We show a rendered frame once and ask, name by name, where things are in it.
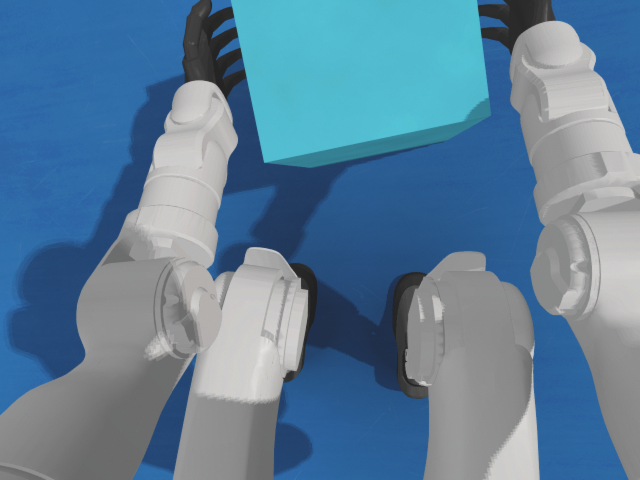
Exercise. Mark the left robot upper arm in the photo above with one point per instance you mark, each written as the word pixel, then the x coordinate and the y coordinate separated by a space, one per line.
pixel 141 323

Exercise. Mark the robot right hand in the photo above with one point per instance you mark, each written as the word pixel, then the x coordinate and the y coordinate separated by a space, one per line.
pixel 519 16

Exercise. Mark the robot left foot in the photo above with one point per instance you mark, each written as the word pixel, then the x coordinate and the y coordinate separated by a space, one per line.
pixel 308 282

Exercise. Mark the robot left hand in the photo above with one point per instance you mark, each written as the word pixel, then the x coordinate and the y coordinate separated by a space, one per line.
pixel 201 52

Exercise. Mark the left robot forearm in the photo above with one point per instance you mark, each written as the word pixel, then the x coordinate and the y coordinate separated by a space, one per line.
pixel 183 190

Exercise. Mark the carton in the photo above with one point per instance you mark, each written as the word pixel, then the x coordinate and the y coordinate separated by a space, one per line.
pixel 337 80

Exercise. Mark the robot left shin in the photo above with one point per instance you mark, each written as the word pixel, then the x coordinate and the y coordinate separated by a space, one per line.
pixel 259 257

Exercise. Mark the right robot forearm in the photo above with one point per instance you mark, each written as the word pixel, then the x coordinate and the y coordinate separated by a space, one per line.
pixel 574 137

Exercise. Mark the right robot upper arm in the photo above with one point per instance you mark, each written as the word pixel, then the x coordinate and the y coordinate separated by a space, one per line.
pixel 587 269

